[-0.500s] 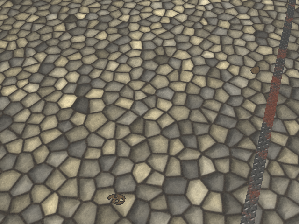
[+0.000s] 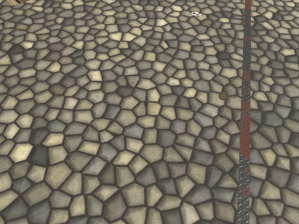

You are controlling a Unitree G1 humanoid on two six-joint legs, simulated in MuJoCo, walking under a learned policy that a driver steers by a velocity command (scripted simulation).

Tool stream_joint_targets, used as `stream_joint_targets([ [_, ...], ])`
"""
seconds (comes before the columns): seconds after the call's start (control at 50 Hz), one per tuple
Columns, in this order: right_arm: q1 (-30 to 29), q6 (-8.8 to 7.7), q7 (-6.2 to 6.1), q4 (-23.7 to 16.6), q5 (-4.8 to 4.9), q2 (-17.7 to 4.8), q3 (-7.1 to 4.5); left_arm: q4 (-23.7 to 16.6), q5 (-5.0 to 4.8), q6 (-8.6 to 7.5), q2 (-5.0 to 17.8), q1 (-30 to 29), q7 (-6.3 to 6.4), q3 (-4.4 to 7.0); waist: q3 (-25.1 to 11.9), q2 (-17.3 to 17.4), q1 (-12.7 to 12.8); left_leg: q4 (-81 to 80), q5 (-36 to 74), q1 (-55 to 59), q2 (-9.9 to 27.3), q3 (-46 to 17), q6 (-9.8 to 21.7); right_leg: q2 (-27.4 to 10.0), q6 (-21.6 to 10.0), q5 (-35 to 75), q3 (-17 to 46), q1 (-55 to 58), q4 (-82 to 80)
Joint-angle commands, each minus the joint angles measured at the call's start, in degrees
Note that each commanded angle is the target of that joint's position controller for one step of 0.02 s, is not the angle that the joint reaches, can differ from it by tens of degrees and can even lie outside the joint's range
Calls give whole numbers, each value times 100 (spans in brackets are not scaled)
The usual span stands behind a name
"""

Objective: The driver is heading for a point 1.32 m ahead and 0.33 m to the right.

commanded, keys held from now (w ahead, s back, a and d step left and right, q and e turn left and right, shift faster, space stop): w+e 0.50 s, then w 0.50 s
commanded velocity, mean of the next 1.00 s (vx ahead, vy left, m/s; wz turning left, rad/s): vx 0.50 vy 0.00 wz -0.41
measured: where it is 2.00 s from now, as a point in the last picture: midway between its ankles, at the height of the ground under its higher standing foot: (223, 136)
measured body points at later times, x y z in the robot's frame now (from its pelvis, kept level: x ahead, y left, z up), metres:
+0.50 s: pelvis +0.25 -0.07 -0.02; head +0.28 -0.08 +0.43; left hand +0.50 +0.12 -0.11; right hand +0.19 -0.33 -0.15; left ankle +0.13 +0.10 -0.64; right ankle +0.29 -0.13 -0.74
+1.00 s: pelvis +0.53 -0.13 -0.02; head +0.56 -0.13 +0.43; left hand +0.61 +0.13 -0.15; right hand +0.60 -0.43 -0.11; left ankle +0.65 -0.09 -0.74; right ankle +0.31 -0.14 -0.69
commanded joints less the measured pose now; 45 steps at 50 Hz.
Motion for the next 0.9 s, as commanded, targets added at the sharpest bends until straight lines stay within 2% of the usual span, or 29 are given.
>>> stream_joint_targets([
  [0.02, 618, -114, -23, -65, 52, -533, -168, -391, 126, 77, 273, -30, -127, 46, 54, 845, -274, -1684, 113, 1204, 1524, -1492, 535, -574, 99, 450, 63, -1554, 472],
  [0.08, 887, -221, 11, 85, 128, -633, -223, -604, 109, 156, 214, -425, -216, 25, -44, 720, -246, -1741, 1202, 1376, 1552, -898, 616, -625, 201, 889, 19, -1854, 498],
  [0.16, 1144, -210, 27, 254, 123, -671, -255, -891, 109, 181, 156, -1154, -301, -36, 140, 643, -342, -1840, 1695, 1517, 1488, -207, 648, -680, 307, 1548, -115, -2253, -119],
  [0.22, 1232, -192, 33, 343, 117, -726, -275, -1089, 95, 152, 46, -1720, -372, -134, 286, 670, -453, -1833, 1800, 1451, 1372, 303, 544, -657, 239, 2103, -408, -1889, -1162],
  [0.28, 1504, -146, -1, 488, 117, -877, -319, -1306, 118, 137, 51, -2196, -416, -183, 413, 652, -581, -1711, 2157, 1772, 1520, 560, 470, -587, 28, 1924, -745, -1638, -1889],
  [0.32, 1629, -77, -30, 580, 107, -963, -335, -1381, 145, 137, 101, -2269, -393, -178, 381, 671, -570, -1326, 3103, 2088, 1576, 775, 390, -402, -171, 1491, -967, -1374, -2210],
  [0.34, 1655, -41, -50, 614, 101, -1049, -349, -1377, 163, 139, 139, -2174, -362, -160, 273, 742, -501, -941, 4071, 2216, 1589, 903, 345, -216, -291, 1181, -1099, -1090, -2307],
  [0.36, 1686, 5, -70, 648, 97, -1158, -370, -1324, 181, 131, 206, -1915, -319, -124, 68, 820, -367, -355, 5000, 2316, 1606, 1005, 319, 8, -426, 850, -1202, -695, -2374],
  [0.38, 1701, 59, -80, 659, 102, -1238, -382, -1181, 194, 94, 314, -1359, -269, -60, -285, 809, -121, 551, 5404, 2264, 1600, 1075, 305, 240, -587, 682, -1208, -34, -2556],
  [0.4, 1633, 96, -82, 604, 123, -1242, -371, -873, 243, 40, 483, -400, -192, 48, -831, 575, 326, 1878, 4728, 1650, 1489, 1197, 171, 331, -784, 921, -1025, 1293, -2997],
  [0.42, 1746, 77, -36, 336, 157, -887, -276, -747, 283, 43, 1077, 266, -87, 233, -1517, -214, 495, 3722, 2161, -97, 1197, 1212, -56, -954, -1211, -1, 761, 3068, -3192],
  [0.44, 1557, 33, 46, -71, 126, -667, -259, -898, 72, 95, 1572, 22, -51, 346, -1920, -1142, 196, 5455, -2005, -2066, 21, 530, -356, -2309, -1890, 540, 3876, 4032, -3978],
  [0.46, 863, -2, 68, -224, 65, -1012, -317, -883, -29, 159, 1454, 172, -3, 342, -1558, -236, 498, 5605, -1571, -2650, 251, -344, -324, -2190, -1869, 1345, 3452, 3824, -4172],
  [0.48, 748, -62, 85, -263, 145, -832, -251, -768, -51, 147, 1177, -68, 51, 266, -820, -44, 259, 5256, -1076, -2693, 519, -378, -282, -2052, -1756, 1963, 2599, 3104, -4163],
  [0.5, 885, -83, 74, -166, 142, -775, -230, -730, -57, 111, 859, -281, 72, 174, -313, 214, -48, 4606, -881, -2309, 715, -371, -273, -1720, -1484, 2634, 2031, 2245, -4259],
  [0.52, 988, -6, 78, -127, 56, -748, -227, -728, -66, 60, 673, -502, 91, 104, -153, 206, -285, 4229, -881, -1930, 816, -404, -307, -1435, -1317, 2990, 1618, 1721, -4340],
  [0.54, 1236, 105, 97, -19, -23, -709, -211, -774, -59, 10, 535, -683, 86, 48, -193, 148, -453, 4031, -853, -1558, 844, -386, -345, -1258, -1244, 3163, 1324, 1388, -4447],
  [0.56, 1327, 197, 125, 20, -62, -677, -212, -759, -65, -63, 493, -651, 63, 21, -249, 87, -496, 3912, -816, -1384, 808, -314, -373, -1180, -1248, 3399, 1198, 1220, -4517],
  [0.6, 1210, 280, 174, -2, -49, -573, -201, -616, -79, -161, 565, -433, 31, 31, -188, 47, -493, 3524, -472, -1430, 786, -211, -414, -1060, -1223, 3407, 983, 1071, -4729],
  [0.68, 292, 281, 213, -235, -19, -508, -180, -385, -93, -216, 570, 30, 22, 12, 165, -58, -197, 2415, 529, -1968, 814, -158, -430, -953, -964, 3246, 828, 1341, -4978],
  [0.74, -241, 256, 239, -369, 19, -478, -158, -251, -91, -247, 611, 338, 41, 5, 204, -111, 12, 1732, 1027, -2119, 706, -126, -365, -1008, -825, 3418, 789, 1797, -4930],
  [0.82, -890, 204, 270, -583, 48, -467, -126, -71, -27, -252, 639, 681, 104, -23, 364, -114, 221, 1039, 1048, -2160, 491, -17, -195, -1177, -814, 3690, 819, 2355, -4783],
  [0.86, -944, 170, 279, -639, 57, -507, -134, 4, 8, -247, 692, 699, 150, -26, 423, -163, 157, 750, 769, -1940, 370, -11, -43, -1321, -773, 4040, 856, 2541, -4649],
  [0.9, -477, 133, 239, -503, 66, -587, -176, 24, 29, -258, 777, 498, 186, -25, 282, -227, -129, 442, 329, -1076, 108, 72, 157, -1323, -614, 5204, 725, 2507, -4208],
])
Keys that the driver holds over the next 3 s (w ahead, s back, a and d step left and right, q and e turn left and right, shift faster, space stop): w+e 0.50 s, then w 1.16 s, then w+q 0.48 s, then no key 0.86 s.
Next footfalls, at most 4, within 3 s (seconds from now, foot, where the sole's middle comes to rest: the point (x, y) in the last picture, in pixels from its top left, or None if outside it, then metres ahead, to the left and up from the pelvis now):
0.40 right None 0.33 -0.14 -0.78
0.94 left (179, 185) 0.68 -0.11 -0.78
1.48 right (235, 157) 0.86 -0.40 -0.78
2.04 left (218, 108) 1.19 -0.35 -0.78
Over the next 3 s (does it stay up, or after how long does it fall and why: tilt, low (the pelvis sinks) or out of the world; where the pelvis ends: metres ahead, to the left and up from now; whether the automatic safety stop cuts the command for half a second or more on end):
stays up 1.28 -0.42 0.00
